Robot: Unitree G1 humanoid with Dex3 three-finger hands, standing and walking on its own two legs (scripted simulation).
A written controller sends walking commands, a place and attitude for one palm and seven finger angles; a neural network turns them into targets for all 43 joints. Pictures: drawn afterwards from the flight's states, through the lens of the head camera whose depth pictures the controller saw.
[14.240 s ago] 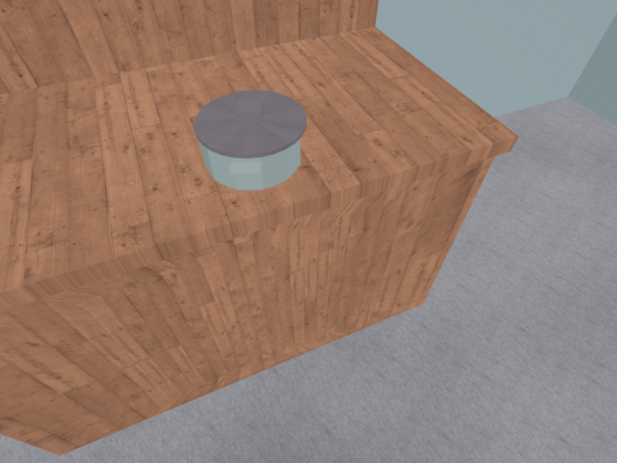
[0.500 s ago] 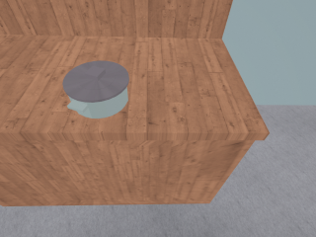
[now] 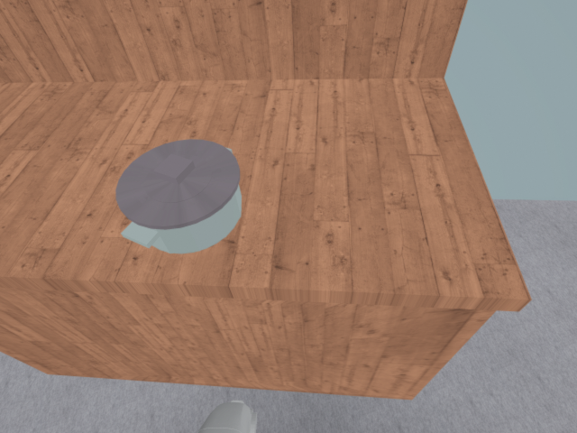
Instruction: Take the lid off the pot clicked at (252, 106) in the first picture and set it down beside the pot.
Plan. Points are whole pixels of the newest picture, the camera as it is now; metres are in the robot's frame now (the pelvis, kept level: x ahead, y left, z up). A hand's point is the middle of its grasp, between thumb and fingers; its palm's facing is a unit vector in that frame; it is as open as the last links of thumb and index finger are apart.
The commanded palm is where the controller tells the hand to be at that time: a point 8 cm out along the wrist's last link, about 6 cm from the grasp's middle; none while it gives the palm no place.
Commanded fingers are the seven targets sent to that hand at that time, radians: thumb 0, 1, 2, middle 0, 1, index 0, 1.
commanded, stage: shuffle to correct the standing spot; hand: left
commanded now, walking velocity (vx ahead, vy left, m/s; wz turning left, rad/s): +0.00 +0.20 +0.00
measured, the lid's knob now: (174, 169) +0.47 +0.21 +0.10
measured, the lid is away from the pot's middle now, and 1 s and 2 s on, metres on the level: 0.00 0.00 0.00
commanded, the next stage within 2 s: come to a stop and stand still in 0.12 s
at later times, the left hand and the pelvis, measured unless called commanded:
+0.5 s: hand out of the picture +0.05 +0.26 -0.19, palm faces +0.08 -0.96 -0.25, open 7.4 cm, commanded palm none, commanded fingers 0.00 0.90 0.90 -0.20 -0.30 -0.20 -0.30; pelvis +0.03 +0.06 -0.01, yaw -1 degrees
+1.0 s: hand out of the picture +0.10 +0.20 -0.17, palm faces -0.04 -0.98 -0.21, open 7.4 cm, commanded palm none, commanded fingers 0.00 0.90 0.90 -0.20 -0.30 -0.20 -0.30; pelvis +0.02 +0.03 -0.01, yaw -2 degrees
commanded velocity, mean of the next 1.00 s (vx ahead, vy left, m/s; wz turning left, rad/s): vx -0.04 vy -0.01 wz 0.00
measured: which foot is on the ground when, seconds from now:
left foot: up 0.00-0.26, down 0.28-1.00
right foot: down 0.00-0.28, up 0.30-0.58, down 0.60-1.00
